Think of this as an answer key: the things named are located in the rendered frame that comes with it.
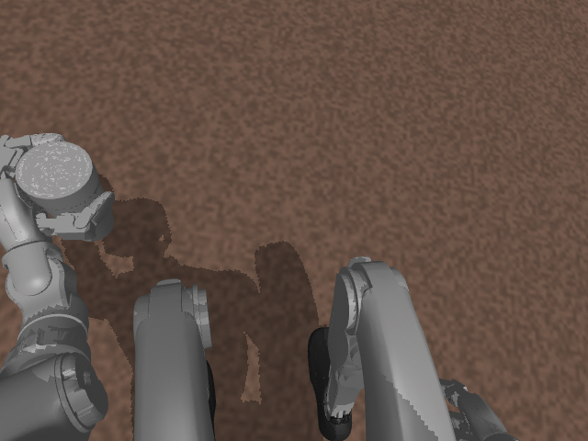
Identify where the left robot arm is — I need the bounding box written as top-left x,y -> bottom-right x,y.
0,241 -> 108,441

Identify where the cup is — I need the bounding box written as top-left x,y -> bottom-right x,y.
15,141 -> 114,242

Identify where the right robot hand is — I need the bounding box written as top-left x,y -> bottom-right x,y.
439,379 -> 509,441

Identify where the left robot hand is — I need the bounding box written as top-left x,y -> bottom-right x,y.
0,133 -> 115,252

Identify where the right robot foot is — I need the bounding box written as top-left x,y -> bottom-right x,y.
308,327 -> 352,441

